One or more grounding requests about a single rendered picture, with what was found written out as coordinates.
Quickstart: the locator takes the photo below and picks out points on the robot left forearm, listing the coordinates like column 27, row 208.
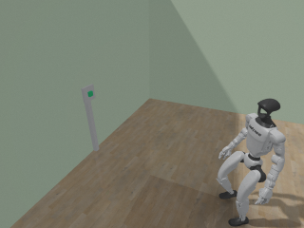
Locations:
column 270, row 182

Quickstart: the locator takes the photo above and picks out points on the robot right forearm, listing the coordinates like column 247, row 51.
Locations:
column 237, row 140

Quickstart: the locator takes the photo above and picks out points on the left robot foot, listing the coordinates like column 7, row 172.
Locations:
column 237, row 221

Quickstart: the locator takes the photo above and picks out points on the button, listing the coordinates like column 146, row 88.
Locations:
column 90, row 93

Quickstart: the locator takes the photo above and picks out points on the right robot hand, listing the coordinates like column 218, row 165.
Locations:
column 226, row 151

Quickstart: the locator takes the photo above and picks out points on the panel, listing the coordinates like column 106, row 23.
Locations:
column 89, row 114

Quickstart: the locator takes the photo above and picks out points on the robot right upper arm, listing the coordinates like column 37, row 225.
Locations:
column 248, row 117

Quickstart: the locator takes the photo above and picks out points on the left robot hand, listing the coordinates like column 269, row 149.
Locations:
column 264, row 195

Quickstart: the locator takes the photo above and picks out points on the robot right shin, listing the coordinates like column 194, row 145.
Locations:
column 226, row 186

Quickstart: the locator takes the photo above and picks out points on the robot left upper arm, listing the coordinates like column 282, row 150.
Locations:
column 278, row 139

